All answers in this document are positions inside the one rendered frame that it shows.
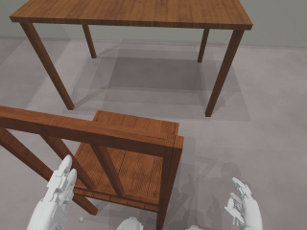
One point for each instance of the robot left hand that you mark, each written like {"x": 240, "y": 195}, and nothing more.
{"x": 50, "y": 212}

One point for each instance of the robot left thigh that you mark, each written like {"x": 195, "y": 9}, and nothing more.
{"x": 130, "y": 224}

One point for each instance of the robot right hand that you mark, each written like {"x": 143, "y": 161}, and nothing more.
{"x": 247, "y": 212}

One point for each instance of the chair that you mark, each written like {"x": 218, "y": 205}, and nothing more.
{"x": 122, "y": 159}

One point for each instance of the table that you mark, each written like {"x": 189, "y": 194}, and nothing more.
{"x": 186, "y": 14}

